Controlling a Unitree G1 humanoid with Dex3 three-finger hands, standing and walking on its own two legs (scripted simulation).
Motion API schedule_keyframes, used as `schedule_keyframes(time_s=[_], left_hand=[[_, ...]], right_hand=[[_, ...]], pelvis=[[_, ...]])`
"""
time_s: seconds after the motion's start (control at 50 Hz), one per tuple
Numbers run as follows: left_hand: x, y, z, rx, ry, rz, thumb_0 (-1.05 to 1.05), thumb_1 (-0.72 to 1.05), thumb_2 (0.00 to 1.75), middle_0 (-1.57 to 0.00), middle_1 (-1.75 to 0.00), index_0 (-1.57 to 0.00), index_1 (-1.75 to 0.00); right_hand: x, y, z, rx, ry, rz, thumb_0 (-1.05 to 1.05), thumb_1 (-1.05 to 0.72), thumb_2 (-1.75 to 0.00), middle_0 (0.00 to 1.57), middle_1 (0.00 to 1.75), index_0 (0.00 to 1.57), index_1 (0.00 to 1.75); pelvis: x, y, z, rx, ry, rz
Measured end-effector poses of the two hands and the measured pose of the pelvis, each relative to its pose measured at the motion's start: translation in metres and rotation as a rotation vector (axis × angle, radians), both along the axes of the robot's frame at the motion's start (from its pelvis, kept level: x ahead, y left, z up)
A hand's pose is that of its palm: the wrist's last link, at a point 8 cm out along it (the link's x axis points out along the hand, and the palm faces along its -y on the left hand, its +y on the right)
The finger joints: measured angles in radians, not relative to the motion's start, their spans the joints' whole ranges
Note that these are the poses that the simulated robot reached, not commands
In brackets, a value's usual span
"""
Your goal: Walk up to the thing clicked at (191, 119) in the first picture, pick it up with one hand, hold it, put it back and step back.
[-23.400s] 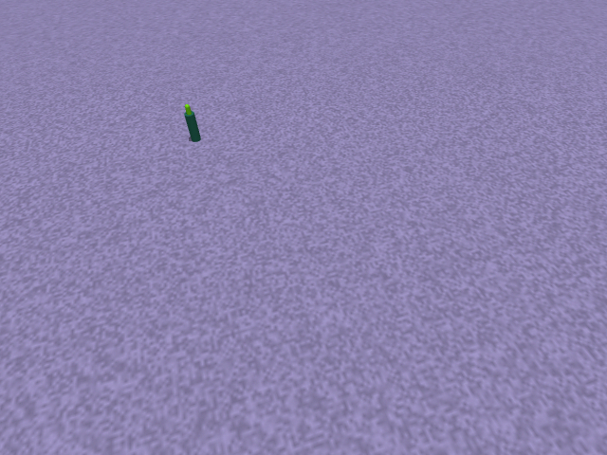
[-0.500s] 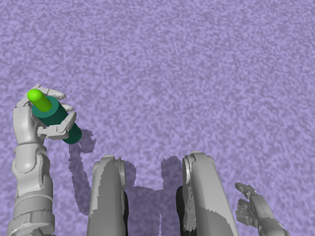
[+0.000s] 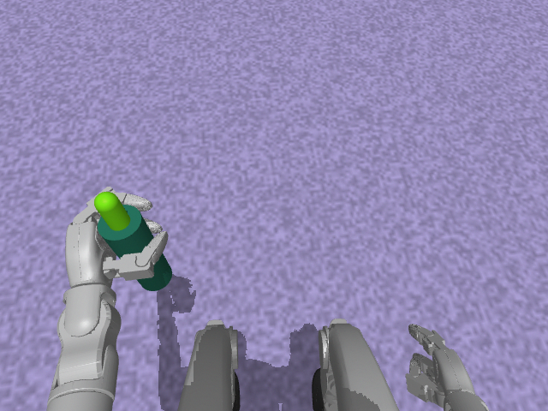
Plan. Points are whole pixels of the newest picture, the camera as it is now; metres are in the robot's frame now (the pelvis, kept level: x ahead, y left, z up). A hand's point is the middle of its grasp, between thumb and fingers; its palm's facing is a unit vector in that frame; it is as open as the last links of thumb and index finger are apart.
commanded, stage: lift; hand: left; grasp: from the side
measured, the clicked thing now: (134, 243) +0.35 +0.21 -0.01
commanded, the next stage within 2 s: hold in 1.14 s
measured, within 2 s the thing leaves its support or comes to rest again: neither
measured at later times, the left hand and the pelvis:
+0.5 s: hand (119, 195) +0.36 +0.18 +0.11, palm faces +0.15 -0.99 -0.04, open 7.5 cm; pelvis +0.02 +0.00 +0.09, yaw +1 degrees
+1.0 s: hand (115, 164) +0.38 +0.17 +0.15, palm faces +0.17 -0.98 -0.02, open 7.5 cm; pelvis +0.04 +0.00 +0.13, yaw +1 degrees
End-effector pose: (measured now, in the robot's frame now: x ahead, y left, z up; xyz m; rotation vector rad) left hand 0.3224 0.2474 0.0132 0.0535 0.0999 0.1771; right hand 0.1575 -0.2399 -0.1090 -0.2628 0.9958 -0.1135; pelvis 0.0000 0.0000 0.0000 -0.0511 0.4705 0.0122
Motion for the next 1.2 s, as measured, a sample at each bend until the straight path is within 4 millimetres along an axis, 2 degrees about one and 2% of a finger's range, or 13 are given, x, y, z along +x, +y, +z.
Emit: schedule_keyframes(time_s=[0.18, 0.36, 0.54, 0.82, 1.2], left_hand=[[0.010, -0.004, 0.056, -0.008, -0.024, -0.009, 0.05, -0.05, 1.08, -0.90, -1.10, -0.84, -1.10], [0.015, -0.008, 0.090, -0.012, -0.027, -0.029, 0.05, -0.05, 1.08, -0.90, -1.10, -0.84, -1.10], [0.014, -0.014, 0.107, -0.018, -0.014, -0.022, 0.05, -0.05, 1.08, -0.90, -1.10, -0.84, -1.10], [0.023, -0.023, 0.137, -0.030, -0.037, -0.005, 0.05, -0.05, 1.08, -0.90, -1.10, -0.84, -1.10], [0.026, -0.023, 0.152, -0.032, -0.037, -0.006, 0.05, -0.05, 1.08, -0.90, -1.10, -0.84, -1.10]], right_hand=[[0.002, 0.000, 0.055, -0.008, -0.027, 0.001, 0.01, -0.88, -0.89, 0.20, 0.30, 0.20, 0.30], [-0.007, -0.001, 0.086, -0.002, -0.007, -0.007, 0.01, -0.89, -0.89, 0.20, 0.30, 0.20, 0.30], [-0.008, 0.003, 0.103, 0.009, 0.011, 0.002, 0.01, -0.89, -0.89, 0.20, 0.30, 0.20, 0.30], [0.005, 0.005, 0.126, 0.010, -0.005, 0.002, 0.01, -0.89, -0.89, 0.20, 0.30, 0.20, 0.30], [0.009, 0.001, 0.143, 0.002, 0.010, -0.008, 0.01, -0.89, -0.89, 0.20, 0.30, 0.20, 0.30]], pelvis=[[0.012, 0.001, 0.047, 0.003, -0.085, 0.009], [0.017, 0.001, 0.078, 0.011, -0.147, 0.012], [0.023, 0.001, 0.099, 0.019, -0.189, 0.011], [0.034, -0.002, 0.121, 0.024, -0.248, 0.014], [0.045, -0.001, 0.137, 0.028, -0.293, 0.013]])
